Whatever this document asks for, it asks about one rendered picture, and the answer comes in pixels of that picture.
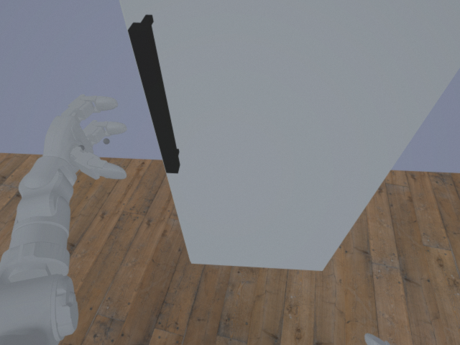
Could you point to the fridge door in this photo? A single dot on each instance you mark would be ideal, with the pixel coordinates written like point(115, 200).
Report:
point(289, 114)

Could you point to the handle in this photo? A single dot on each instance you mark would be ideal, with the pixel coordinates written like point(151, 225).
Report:
point(145, 52)

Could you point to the robot left upper arm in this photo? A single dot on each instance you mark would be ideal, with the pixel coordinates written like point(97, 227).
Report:
point(37, 311)

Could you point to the left robot hand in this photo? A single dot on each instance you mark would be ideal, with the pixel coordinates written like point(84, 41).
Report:
point(65, 135)

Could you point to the left robot forearm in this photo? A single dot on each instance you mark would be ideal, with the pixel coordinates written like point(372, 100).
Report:
point(40, 234)

